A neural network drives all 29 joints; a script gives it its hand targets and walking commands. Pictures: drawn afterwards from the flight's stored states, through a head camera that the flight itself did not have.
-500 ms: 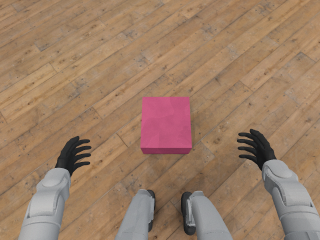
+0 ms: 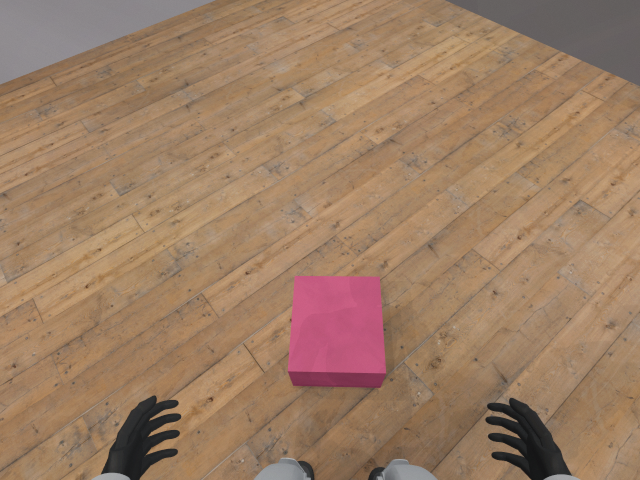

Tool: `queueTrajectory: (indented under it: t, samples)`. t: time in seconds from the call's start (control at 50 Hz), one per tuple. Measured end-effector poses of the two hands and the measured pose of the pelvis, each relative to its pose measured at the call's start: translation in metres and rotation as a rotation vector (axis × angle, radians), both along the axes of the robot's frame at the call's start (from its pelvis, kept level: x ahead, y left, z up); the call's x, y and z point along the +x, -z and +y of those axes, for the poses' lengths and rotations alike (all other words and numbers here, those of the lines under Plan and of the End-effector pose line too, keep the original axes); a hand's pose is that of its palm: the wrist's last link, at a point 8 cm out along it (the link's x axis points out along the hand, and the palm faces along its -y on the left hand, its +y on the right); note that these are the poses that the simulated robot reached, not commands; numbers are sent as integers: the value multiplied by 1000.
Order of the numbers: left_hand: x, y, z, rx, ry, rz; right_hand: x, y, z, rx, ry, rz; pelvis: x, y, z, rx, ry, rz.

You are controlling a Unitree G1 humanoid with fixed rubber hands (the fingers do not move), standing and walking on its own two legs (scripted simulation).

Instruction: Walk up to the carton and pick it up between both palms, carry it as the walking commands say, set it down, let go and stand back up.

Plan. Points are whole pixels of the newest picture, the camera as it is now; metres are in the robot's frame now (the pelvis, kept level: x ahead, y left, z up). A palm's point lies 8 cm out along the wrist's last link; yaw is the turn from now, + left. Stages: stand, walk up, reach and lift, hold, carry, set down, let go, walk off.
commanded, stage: let go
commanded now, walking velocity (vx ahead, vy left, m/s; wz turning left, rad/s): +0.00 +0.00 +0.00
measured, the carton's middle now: (336, 330) +0.56 +0.00 -0.68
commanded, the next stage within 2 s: stand in 0.24 s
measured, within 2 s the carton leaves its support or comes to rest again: neither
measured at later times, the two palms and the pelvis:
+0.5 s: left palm (127, 419) +0.21 +0.28 -0.08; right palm (538, 416) +0.21 -0.24 -0.07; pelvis +0.07 +0.02 +0.01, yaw -1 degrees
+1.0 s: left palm (112, 462) +0.17 +0.29 -0.08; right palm (572, 437) +0.19 -0.26 -0.04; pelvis +0.04 +0.02 +0.00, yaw -1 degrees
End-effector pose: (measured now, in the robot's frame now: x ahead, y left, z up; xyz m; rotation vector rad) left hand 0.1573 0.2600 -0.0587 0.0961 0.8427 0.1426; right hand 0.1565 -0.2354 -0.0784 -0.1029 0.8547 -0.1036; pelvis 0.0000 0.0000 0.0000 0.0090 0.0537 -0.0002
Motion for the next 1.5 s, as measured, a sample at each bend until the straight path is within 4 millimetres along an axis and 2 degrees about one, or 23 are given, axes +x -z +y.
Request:
queueTrajectory:
  t: [0.18,0.3,0.44,0.56,0.82,1.0,1.2,1.5]
  samples:
    - [26,2,7,-47,10,-12,28,-20,10,-36,-9,-17,25,-7,14,-11,-1,-14]
    - [46,5,13,-33,12,0,47,-20,17,-25,-13,2,45,-8,20,-18,6,-5]
    - [55,18,22,30,-47,33,55,-9,1,-84,31,45,66,-8,20,-19,7,21]
    - [57,19,22,38,-66,25,58,-12,-9,-112,43,23,72,-8,18,-19,9,27]
    - [39,13,23,43,-91,-70,43,-25,-19,-150,68,-78,57,-6,15,-28,16,-2]
    - [8,17,26,41,-105,-97,31,-35,-24,-174,69,-155,45,-4,17,-31,17,-30]
    - [-26,29,26,43,-119,-37,9,-28,-30,-180,81,-118,39,-3,15,-32,19,-41]
    - [-28,30,25,45,-118,-40,3,-24,-32,-182,87,-96,40,-3,15,-32,19,-41]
